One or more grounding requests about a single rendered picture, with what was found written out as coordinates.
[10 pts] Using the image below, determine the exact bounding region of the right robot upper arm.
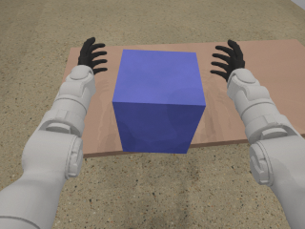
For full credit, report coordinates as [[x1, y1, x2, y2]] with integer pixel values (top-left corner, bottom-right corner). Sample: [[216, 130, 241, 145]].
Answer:
[[249, 135, 305, 229]]

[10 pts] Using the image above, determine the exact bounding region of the robot left hand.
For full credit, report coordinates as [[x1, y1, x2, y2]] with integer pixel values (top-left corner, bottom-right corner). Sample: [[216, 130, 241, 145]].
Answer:
[[77, 37, 108, 75]]

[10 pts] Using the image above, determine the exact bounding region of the robot right hand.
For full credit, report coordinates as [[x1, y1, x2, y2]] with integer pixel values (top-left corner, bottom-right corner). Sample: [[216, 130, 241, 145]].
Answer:
[[210, 39, 245, 83]]

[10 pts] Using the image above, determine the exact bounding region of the robot left forearm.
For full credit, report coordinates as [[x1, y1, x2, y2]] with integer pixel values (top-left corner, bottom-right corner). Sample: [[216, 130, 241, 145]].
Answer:
[[21, 65, 96, 172]]

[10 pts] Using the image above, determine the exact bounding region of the left robot upper arm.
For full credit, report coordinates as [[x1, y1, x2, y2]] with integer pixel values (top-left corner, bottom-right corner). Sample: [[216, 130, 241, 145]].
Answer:
[[0, 130, 84, 229]]

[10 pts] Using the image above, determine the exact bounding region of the carton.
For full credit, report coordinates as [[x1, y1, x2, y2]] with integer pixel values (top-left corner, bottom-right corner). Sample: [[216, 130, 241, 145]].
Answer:
[[112, 49, 206, 154]]

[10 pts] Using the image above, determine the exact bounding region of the robot right forearm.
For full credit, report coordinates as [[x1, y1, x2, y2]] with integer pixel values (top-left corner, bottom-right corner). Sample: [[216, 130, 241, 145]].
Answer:
[[226, 68, 305, 145]]

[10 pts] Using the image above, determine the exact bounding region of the table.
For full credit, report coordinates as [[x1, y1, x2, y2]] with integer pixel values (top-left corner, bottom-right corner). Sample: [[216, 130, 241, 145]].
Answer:
[[61, 39, 305, 158]]

